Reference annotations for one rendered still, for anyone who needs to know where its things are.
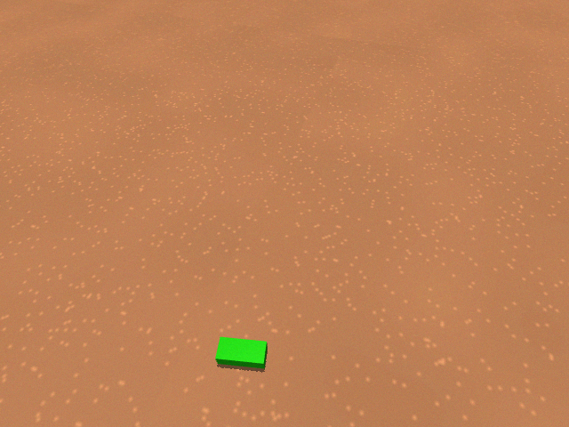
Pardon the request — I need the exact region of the carton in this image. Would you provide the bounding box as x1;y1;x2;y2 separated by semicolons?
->
215;337;268;369

